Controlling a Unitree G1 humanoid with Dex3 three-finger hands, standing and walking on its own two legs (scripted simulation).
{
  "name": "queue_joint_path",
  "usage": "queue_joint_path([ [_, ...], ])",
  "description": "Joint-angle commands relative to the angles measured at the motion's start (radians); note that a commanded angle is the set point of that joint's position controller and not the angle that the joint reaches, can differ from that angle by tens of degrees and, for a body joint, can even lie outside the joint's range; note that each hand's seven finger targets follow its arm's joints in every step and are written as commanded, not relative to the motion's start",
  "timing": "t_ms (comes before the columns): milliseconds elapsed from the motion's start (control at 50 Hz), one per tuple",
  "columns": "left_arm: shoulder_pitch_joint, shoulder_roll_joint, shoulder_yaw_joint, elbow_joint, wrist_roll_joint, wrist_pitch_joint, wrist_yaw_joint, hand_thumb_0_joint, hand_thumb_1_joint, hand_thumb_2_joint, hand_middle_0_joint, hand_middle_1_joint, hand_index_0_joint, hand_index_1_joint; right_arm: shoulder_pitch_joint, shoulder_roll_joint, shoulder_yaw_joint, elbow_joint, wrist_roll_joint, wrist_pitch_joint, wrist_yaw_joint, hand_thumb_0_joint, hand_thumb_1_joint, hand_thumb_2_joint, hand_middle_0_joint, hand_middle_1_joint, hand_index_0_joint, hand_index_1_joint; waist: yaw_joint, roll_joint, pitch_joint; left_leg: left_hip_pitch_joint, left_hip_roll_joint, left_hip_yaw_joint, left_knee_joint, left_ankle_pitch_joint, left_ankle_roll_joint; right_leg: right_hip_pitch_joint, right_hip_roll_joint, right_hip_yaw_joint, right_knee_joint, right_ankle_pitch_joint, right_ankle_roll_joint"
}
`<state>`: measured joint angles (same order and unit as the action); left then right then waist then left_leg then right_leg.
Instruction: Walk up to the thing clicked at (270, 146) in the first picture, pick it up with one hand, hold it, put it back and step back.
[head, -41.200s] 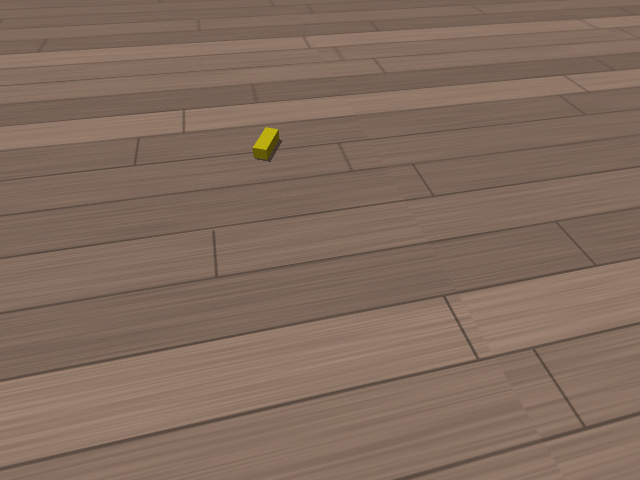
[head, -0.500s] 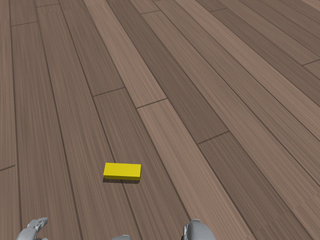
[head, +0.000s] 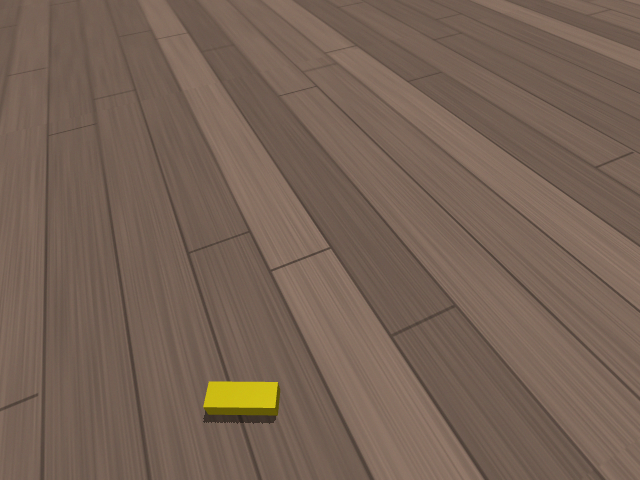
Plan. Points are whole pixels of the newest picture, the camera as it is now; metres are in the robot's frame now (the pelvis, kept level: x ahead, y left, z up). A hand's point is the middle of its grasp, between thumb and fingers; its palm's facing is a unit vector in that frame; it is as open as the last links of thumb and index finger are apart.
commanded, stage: walk up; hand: left
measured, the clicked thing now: (243, 398) +0.51 +0.28 -0.73
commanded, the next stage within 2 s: stand in 0.54 s
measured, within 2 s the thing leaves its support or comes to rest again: neither
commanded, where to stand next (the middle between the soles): +0.15 +0.04 m, yaw -1 degrees
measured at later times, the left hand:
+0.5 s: hand out of the picture +0.04 +0.35 -0.13, palm faces +0.06 -0.86 -0.50, open 7.4 cm
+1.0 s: hand out of the picture +0.01 +0.35 -0.14, palm faces +0.04 -0.94 -0.35, open 7.4 cm
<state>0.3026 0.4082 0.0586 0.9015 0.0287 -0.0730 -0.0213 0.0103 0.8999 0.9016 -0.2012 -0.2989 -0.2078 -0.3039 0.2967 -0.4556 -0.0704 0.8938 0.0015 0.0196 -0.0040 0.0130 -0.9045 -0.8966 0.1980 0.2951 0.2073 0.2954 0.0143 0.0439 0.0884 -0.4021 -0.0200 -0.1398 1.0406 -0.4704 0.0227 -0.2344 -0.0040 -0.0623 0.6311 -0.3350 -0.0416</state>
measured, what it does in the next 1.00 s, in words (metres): steps on the spot: left foot, then right foot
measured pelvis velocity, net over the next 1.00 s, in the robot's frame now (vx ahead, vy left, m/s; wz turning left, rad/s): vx -0.02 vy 0.09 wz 0.08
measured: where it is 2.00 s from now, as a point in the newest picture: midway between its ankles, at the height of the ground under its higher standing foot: outside the picture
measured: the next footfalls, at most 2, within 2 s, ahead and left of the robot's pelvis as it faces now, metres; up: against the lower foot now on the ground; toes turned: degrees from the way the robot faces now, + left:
left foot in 0.50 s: +0.03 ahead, +0.20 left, +0.00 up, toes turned +4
right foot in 0.82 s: +0.06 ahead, -0.04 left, +0.00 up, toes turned +4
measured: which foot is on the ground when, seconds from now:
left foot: up 0.00-0.48, down 0.50-1.00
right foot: down 0.00-0.52, up 0.54-0.80, down 0.82-1.00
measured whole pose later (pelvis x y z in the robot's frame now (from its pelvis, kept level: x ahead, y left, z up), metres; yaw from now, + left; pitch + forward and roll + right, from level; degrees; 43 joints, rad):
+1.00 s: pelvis -0.02 +0.09 +0.01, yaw +5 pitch -4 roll +0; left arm 0.21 0.37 -0.01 1.04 0.01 -0.02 -0.01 0.01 0.90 0.90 -0.20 -0.30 -0.21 -0.30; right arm 0.11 -0.34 -0.02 1.01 0.00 0.00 0.02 0.01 -0.90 -0.90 0.20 0.30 0.21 0.30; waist 0.01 0.01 0.08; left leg -0.18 -0.01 0.00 0.48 -0.23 0.02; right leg -0.19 -0.03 0.01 0.45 -0.20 0.02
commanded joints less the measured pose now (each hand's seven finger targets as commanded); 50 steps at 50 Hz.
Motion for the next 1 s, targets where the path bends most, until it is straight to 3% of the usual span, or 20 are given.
queue_joint_path([
  [0,0.002,0.278,0.071,-0.045,-0.026,-0.031,0.062,0.000,0.900,0.900,-0.200,-0.300,-0.200,-0.300,0.069,-0.135,-0.041,-0.048,-0.002,0.002,0.010,0.000,-0.900,-0.900,0.200,0.300,0.200,0.300,-0.045,-0.083,0.033,-0.135,0.000,-0.089,0.037,0.169,-0.011,0.065,-0.234,0.234,-0.311,0.458,0.074],
  [60,0.011,0.259,0.064,-0.060,-0.033,-0.024,0.094,0.000,0.900,0.900,-0.200,-0.300,-0.200,-0.300,0.067,-0.119,-0.043,-0.064,-0.017,0.045,0.022,0.000,-0.900,-0.900,0.200,0.300,0.200,0.300,-0.044,-0.127,0.016,-0.094,-0.050,-0.087,0.085,0.204,-0.023,0.049,-0.229,0.131,-0.251,0.835,0.089],
  [100,-0.026,0.242,0.062,-0.087,-0.036,-0.012,0.111,0.000,0.900,0.900,-0.200,-0.300,-0.200,-0.300,0.058,-0.120,-0.044,-0.072,-0.021,0.062,0.024,0.000,-0.900,-0.900,0.200,0.300,0.200,0.300,-0.053,-0.165,0.000,-0.102,-0.067,-0.081,0.093,0.208,-0.027,0.069,-0.235,0.105,-0.221,0.907,0.085],
  [320,0.103,0.294,0.100,-0.105,-0.015,0.006,0.129,0.000,0.900,0.900,-0.200,-0.300,-0.200,-0.300,-0.113,-0.153,-0.055,-0.169,-0.054,0.064,0.040,0.000,-0.900,-0.900,0.200,0.300,0.200,0.300,0.058,-0.203,-0.108,-0.247,0.005,-0.026,-0.009,0.034,-0.031,0.326,-0.364,0.214,-0.089,0.747,-0.171],
  [400,0.073,0.279,0.087,-0.136,0.001,-0.004,0.103,0.000,0.900,0.900,-0.200,-0.300,-0.200,-0.300,-0.135,-0.122,-0.045,-0.155,-0.033,0.024,0.043,0.000,-0.900,-0.900,0.200,0.300,0.200,0.300,0.061,-0.251,-0.131,-0.130,0.043,0.091,-0.220,-0.008,-0.017,0.263,-0.336,0.172,-0.067,0.604,-0.183],
  [460,-0.070,0.258,0.061,-0.166,-0.003,0.016,0.066,0.000,0.900,0.900,-0.200,-0.300,-0.200,-0.300,-0.002,-0.105,-0.048,-0.074,-0.015,-0.017,0.034,0.000,-0.900,-0.900,0.200,0.300,0.200,0.300,-0.045,-0.233,-0.126,0.243,-0.018,0.192,-0.510,0.151,0.001,-0.064,-0.224,0.066,0.052,0.284,-0.120],
  [480,-0.062,0.190,0.038,-0.165,-0.005,0.028,0.058,0.000,0.900,0.900,-0.200,-0.300,-0.200,-0.300,0.066,-0.147,-0.063,-0.037,-0.020,-0.032,0.023,0.000,-0.900,-0.900,0.200,0.300,0.200,0.300,-0.085,-0.047,-0.144,0.370,0.003,0.121,-0.584,0.187,0.009,-0.172,-0.165,0.023,0.260,0.126,-0.068],
  [500,-0.039,0.095,0.008,-0.176,-0.018,0.036,0.054,0.000,0.900,0.900,-0.200,-0.300,-0.200,-0.300,0.060,-0.222,-0.073,-0.045,-0.036,-0.045,0.009,0.000,-0.900,-0.900,0.200,0.300,0.200,0.300,-0.078,0.205,-0.121,0.397,0.210,-0.215,-0.647,0.220,0.074,-0.365,-0.053,0.023,0.423,-0.216,-0.001],
  [520,-0.090,0.095,0.007,-0.200,-0.016,0.045,0.063,0.000,0.900,0.900,-0.200,-0.300,-0.200,-0.300,0.025,-0.265,-0.064,-0.086,-0.030,-0.062,-0.004,0.000,-0.900,-0.900,0.200,0.300,0.200,0.300,-0.082,0.164,-0.120,0.289,0.404,-0.430,-0.726,0.367,0.159,-0.360,-0.013,0.144,0.392,-0.318,0.017],
  [540,-0.190,0.194,0.029,-0.213,-0.027,0.047,0.076,0.000,0.900,0.900,-0.200,-0.300,-0.200,-0.300,-0.042,-0.285,-0.073,-0.069,-0.037,-0.064,-0.014,0.000,-0.900,-0.900,0.200,0.300,0.200,0.300,-0.078,0.071,-0.049,0.143,0.417,-0.458,-0.704,0.357,0.254,-0.304,-0.038,0.195,0.418,-0.287,0.028],
  [560,-0.160,0.206,0.029,-0.174,-0.036,0.051,0.073,0.000,0.900,0.900,-0.200,-0.300,-0.200,-0.300,-0.107,-0.239,-0.068,-0.081,-0.031,-0.061,-0.013,0.000,-0.900,-0.900,0.200,0.300,0.200,0.300,-0.036,0.050,-0.005,0.095,0.356,-0.351,-0.701,0.293,0.248,-0.267,-0.051,0.203,0.415,-0.251,0.027],
  [600,-0.070,0.191,0.034,-0.091,-0.038,0.052,0.058,0.000,0.900,0.900,-0.200,-0.300,-0.200,-0.300,-0.182,-0.144,-0.035,-0.102,-0.017,-0.059,-0.016,0.000,-0.900,-0.900,0.200,0.300,0.200,0.300,-0.006,0.129,-0.021,0.186,0.269,-0.152,-0.681,0.335,0.168,-0.241,-0.054,0.176,0.339,-0.210,0.018],
  [680,-0.058,0.174,0.026,-0.042,-0.026,0.053,0.045,0.000,0.900,0.900,-0.200,-0.300,-0.200,-0.300,-0.186,-0.165,-0.037,-0.080,-0.013,-0.068,-0.017,0.000,-0.900,-0.900,0.200,0.300,0.200,0.300,-0.005,0.167,-0.060,0.206,0.243,-0.094,-0.670,0.453,0.143,-0.126,-0.045,0.101,0.160,-0.163,0.032],
  [760,-0.030,0.143,0.013,0.021,-0.025,0.050,0.035,0.000,0.900,0.900,-0.200,-0.300,-0.200,-0.300,-0.223,-0.159,-0.029,-0.053,-0.016,-0.052,-0.009,0.000,-0.900,-0.900,0.200,0.300,0.200,0.300,0.003,0.159,-0.063,0.150,0.203,-0.047,-0.656,0.321,0.113,0.049,-0.024,0.058,-0.082,0.007,0.032],
  [800,-0.041,0.168,0.008,0.035,-0.011,0.036,0.039,0.000,0.900,0.900,-0.200,-0.300,-0.200,-0.300,-0.243,-0.110,-0.014,-0.047,0.006,-0.047,-0.005,0.000,-0.900,-0.900,0.200,0.300,0.200,0.300,0.020,0.036,-0.100,0.137,0.170,-0.021,-0.608,0.324,0.044,0.156,-0.085,0.133,-0.224,0.243,0.016],
  [820,-0.077,0.195,0.009,0.029,-0.006,0.026,0.039,0.000,0.900,0.900,-0.200,-0.300,-0.200,-0.300,-0.232,-0.096,-0.007,-0.041,0.012,-0.049,-0.004,0.000,-0.900,-0.900,0.200,0.300,0.200,0.300,-0.008,-0.037,-0.112,0.152,0.130,0.006,-0.576,0.297,0.020,0.147,-0.148,0.229,-0.262,0.309,-0.006],
  [840,-0.138,0.212,0.004,0.023,-0.005,0.017,0.039,0.000,0.900,0.900,-0.200,-0.300,-0.200,-0.300,-0.218,-0.081,-0.002,-0.027,0.015,-0.049,-0.002,0.000,-0.900,-0.900,0.200,0.300,0.200,0.300,-0.046,-0.089,-0.103,0.197,0.087,0.026,-0.588,0.261,0.007,0.083,-0.184,0.277,-0.284,0.290,-0.027],
  [880,-0.189,0.193,-0.005,0.050,-0.012,0.031,0.028,0.000,0.900,0.900,-0.200,-0.300,-0.200,-0.300,-0.207,-0.109,-0.006,0.029,0.003,-0.042,0.006,0.000,-0.900,-0.900,0.200,0.300,0.200,0.300,-0.054,-0.066,-0.018,0.268,0.118,-0.011,-0.711,0.039,0.029,-0.116,-0.122,0.213,-0.305,-0.136,-0.009],
  [920,-0.164,0.153,-0.017,0.069,-0.021,0.038,0.018,0.000,0.900,0.900,-0.200,-0.300,-0.200,-0.300,-0.263,-0.149,-0.014,0.044,-0.012,-0.042,0.014,0.000,-0.900,-0.900,0.200,0.300,0.200,0.300,-0.015,-0.050,0.004,0.180,0.147,-0.054,-0.745,-0.051,0.036,-0.035,-0.091,0.167,-0.309,-0.113,0.014],
  [980,-0.144,0.144,-0.017,0.103,-0.022,0.026,0.015,0.000,0.900,0.900,-0.200,-0.300,-0.200,-0.300,-0.255,-0.116,0.002,0.069,-0.014,-0.055,0.014,0.000,-0.900,-0.900,0.200,0.300,0.200,0.300,-0.010,-0.069,-0.052,0.200,0.146,-0.029,-0.756,0.110,0.033,0.048,-0.107,0.172,-0.300,0.067,0.013],
])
